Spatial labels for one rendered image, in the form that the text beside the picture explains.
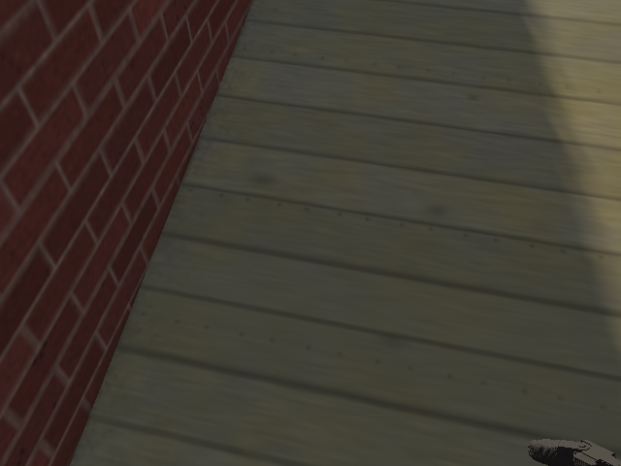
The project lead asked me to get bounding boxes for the right robot hand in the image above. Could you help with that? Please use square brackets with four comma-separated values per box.
[528, 439, 621, 466]

